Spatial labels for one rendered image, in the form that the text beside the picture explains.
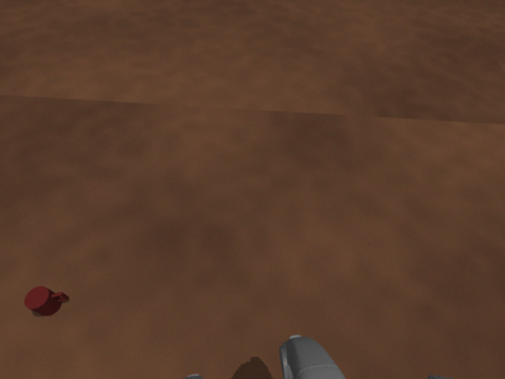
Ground mug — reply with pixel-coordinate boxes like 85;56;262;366
24;286;69;316

